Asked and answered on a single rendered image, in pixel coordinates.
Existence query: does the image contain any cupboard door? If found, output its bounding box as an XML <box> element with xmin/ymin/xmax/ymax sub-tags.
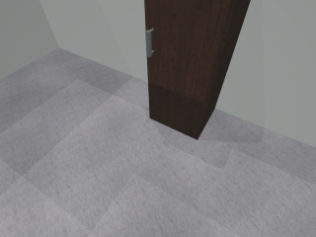
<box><xmin>145</xmin><ymin>0</ymin><xmax>231</xmax><ymax>103</ymax></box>

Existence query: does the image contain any handle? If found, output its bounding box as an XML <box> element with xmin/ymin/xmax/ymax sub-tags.
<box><xmin>145</xmin><ymin>28</ymin><xmax>154</xmax><ymax>57</ymax></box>

